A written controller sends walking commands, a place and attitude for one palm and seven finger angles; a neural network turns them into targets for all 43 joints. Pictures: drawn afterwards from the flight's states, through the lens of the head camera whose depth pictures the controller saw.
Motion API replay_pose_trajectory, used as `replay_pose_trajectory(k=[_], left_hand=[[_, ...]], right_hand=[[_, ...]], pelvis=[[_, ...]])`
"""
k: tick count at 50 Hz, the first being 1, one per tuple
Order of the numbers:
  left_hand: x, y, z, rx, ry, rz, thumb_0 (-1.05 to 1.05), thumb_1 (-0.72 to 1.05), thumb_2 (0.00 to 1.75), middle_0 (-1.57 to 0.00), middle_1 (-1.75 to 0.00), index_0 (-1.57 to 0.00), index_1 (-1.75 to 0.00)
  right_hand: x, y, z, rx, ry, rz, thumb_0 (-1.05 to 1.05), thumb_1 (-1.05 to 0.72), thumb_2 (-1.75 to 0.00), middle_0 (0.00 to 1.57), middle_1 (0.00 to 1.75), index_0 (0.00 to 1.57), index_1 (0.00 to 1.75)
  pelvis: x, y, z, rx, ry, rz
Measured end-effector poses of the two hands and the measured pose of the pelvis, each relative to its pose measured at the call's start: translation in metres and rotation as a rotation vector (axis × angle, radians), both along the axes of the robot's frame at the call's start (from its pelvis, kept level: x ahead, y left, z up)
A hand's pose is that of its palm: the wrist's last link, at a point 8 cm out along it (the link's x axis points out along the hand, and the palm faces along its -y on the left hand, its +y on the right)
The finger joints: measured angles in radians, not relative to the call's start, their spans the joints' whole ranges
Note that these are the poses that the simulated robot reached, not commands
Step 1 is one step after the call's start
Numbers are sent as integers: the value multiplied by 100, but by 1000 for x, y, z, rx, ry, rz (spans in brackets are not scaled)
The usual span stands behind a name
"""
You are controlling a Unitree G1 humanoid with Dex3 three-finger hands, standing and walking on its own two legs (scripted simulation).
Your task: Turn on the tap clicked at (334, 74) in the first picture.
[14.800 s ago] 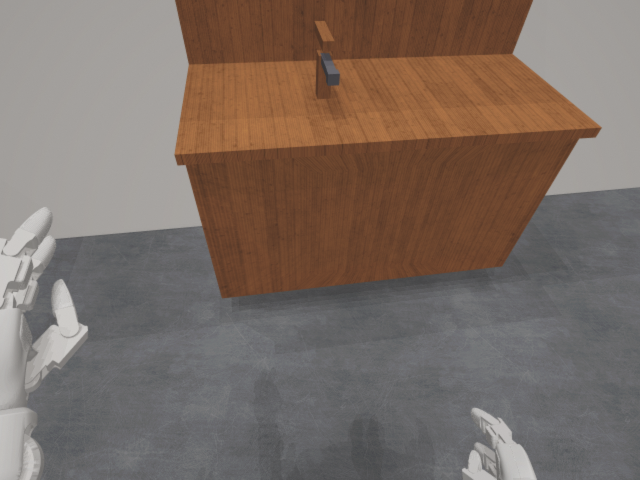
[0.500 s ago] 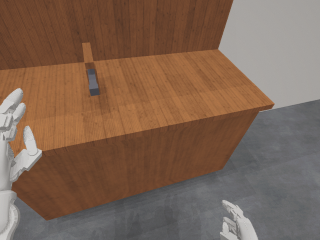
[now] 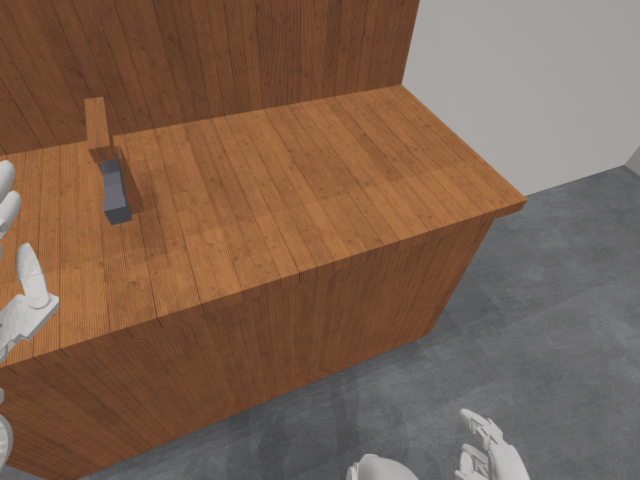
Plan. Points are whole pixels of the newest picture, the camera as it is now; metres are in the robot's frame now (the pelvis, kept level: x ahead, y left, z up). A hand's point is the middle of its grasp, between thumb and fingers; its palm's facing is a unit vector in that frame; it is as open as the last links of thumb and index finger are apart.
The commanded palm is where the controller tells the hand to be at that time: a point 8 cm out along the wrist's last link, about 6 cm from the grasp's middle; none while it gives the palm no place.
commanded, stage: shuffle to correct the standing spot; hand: left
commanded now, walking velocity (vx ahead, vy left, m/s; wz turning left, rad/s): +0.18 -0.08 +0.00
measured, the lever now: (117, 210) +0.44 +0.30 +0.08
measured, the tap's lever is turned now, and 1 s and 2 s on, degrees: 0 0 0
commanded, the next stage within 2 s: come to a stop and stand still in 0.58 s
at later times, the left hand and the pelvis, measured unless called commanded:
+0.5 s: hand (101, 244) +0.28 +0.22 +0.19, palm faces +0.46 -0.82 -0.35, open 7.5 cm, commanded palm +0.23 +0.25 +0.19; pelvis +0.08 -0.04 +0.02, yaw +2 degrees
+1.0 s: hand (178, 184) +0.37 +0.17 +0.19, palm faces +0.46 -0.80 -0.39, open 7.4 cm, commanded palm +0.31 +0.20 +0.19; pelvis +0.16 -0.08 +0.01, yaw +2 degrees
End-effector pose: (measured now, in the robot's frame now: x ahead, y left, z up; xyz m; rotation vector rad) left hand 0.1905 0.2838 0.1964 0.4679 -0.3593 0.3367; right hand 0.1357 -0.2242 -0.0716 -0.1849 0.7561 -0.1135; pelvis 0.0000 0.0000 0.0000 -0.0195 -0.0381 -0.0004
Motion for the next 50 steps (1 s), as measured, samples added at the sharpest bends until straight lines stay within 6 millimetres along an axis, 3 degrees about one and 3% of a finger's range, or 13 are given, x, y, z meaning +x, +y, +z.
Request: replay_pose_trajectory(k=[3, 7, 13, 18, 24, 29, 32, 35, 42, 50], left_hand=[[8, -11, 4, 66, 16, -17, 2, 89, 90, -21, -30, -21, -30], [2, -15, 2, 119, -21, 7, 2, 88, 90, -22, -30, -21, -30], [3, -11, -6, -42, -40, 88, 2, 88, 90, -22, -30, -21, -30], [26, -13, -5, -87, -85, 76, 2, 88, 90, -21, -30, -21, -30], [48, -24, 7, -38, -22, 71, 2, 89, 90, -21, -30, -21, -30], [66, -40, 8, 16, 29, 90, 2, 89, 90, -21, -30, -21, -30], [83, -52, 0, 31, 24, 104, 2, 89, 90, -21, -30, -21, -30], [99, -63, -9, -33, 28, 92, 2, 89, 90, -21, -30, -21, -30], [122, -69, -12, -15, 18, 44, 2, 88, 90, -22, -30, -21, -30], [138, -75, 9, 9, 29, 94, 2, 88, 90, -22, -30, -21, -30]], right_hand=[[9, -3, -10, 14, 14, 21, 1, -90, -90, 20, 30, 21, 30], [32, -14, -29, -3, 46, 75, 1, -90, -90, 20, 30, 21, 30], [63, -18, -2, -62, 29, 111, 1, -90, -90, 20, 30, 21, 30], [87, -16, 20, -78, -98, 100, 1, -90, -90, 20, 30, 21, 30], [103, -13, 33, -9, -97, 99, 1, -90, -90, 20, 30, 21, 30], [117, -28, 21, 9, -65, 102, 1, -90, -90, 20, 30, 21, 30], [131, -46, 1, 4, -43, 105, 1, -90, -90, 20, 30, 21, 30], [139, -63, -9, -20, 13, 81, 1, -90, -90, 20, 30, 21, 30], [160, -83, -3, -78, 1, 2, 1, -90, -90, 20, 30, 21, 30], [192, -71, 10, 0, -54, 56, 1, -90, -90, 20, 30, 20, 30]], pelvis=[[13, -9, -5, -10, -19, 32], [23, -20, -20, -4, -37, 45], [36, -26, -5, 14, -17, 28], [46, -25, -3, 1, -32, 35], [71, -36, 15, -17, 4, 35], [93, -55, 14, -29, 23, 20], [103, -67, -1, -26, 23, 23], [111, -70, -2, -28, 18, 33], [139, -70, -6, 8, -2, 8], [159, -82, 10, 7, 17, 34]])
